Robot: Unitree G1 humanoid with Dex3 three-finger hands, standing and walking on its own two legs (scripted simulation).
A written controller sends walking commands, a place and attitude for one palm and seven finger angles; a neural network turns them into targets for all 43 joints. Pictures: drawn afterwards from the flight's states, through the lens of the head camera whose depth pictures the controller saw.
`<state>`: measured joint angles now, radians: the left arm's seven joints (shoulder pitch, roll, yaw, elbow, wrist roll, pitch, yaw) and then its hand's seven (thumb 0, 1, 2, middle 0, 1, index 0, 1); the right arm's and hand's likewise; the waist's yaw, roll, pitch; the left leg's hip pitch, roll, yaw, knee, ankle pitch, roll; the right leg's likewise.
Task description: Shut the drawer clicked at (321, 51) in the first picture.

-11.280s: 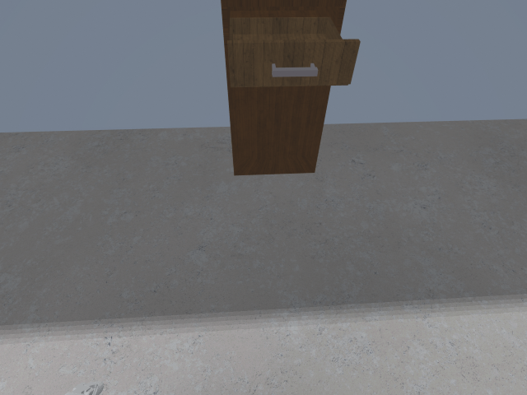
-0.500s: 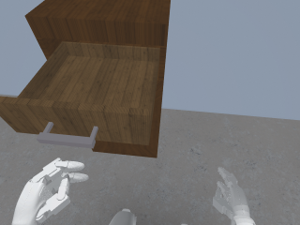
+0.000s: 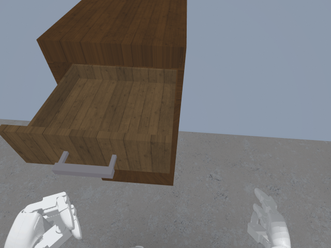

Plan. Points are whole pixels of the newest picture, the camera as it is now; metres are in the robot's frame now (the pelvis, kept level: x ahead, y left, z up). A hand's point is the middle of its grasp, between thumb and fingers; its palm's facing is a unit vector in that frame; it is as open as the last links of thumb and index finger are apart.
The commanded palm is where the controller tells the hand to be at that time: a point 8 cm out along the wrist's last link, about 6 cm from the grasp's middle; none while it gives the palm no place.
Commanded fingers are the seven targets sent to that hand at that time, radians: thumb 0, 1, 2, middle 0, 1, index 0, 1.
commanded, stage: raise the hand and make a fist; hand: left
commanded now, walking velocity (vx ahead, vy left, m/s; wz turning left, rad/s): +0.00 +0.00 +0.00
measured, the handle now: (86, 163) +0.30 +0.22 +0.05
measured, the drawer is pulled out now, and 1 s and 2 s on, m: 0.30 0.30 0.30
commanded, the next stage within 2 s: bring the fist close to the handle in 0.76 s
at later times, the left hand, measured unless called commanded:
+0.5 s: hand (50, 229) +0.13 +0.20 +0.14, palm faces +0.06 -0.99 -0.11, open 3.3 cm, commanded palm +0.06 +0.25 +0.15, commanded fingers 0.00 0.90 0.90 -1.40 -1.60 -1.40 -1.60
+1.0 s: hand (58, 228) +0.13 +0.19 +0.13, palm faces +0.08 -0.99 -0.11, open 3.3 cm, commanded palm +0.08 +0.24 +0.13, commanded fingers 0.00 0.90 0.90 -1.40 -1.60 -1.40 -1.60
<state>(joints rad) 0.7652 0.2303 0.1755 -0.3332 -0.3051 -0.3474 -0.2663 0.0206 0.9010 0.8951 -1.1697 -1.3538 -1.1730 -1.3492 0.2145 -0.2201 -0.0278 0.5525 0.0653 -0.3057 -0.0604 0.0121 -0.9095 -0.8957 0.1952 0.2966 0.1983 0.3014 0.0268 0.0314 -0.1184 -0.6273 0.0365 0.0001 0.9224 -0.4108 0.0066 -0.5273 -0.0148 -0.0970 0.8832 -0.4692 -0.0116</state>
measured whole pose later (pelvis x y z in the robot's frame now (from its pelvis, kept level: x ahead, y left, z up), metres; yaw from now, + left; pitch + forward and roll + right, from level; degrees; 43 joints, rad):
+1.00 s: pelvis +0.00 -0.02 +0.02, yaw +0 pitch +1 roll -1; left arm 0.73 0.26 0.26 -0.35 -0.35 -0.20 -0.32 0.02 0.90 0.89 -1.40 -1.60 -1.40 -1.60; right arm 0.22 -0.22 0.02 0.61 0.08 -0.42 -0.08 0.01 -0.91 -0.90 0.20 0.30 0.20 0.30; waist 0.06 0.06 -0.09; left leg -0.45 0.05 -0.01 0.77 -0.35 -0.02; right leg -0.35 0.01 -0.11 0.73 -0.41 -0.03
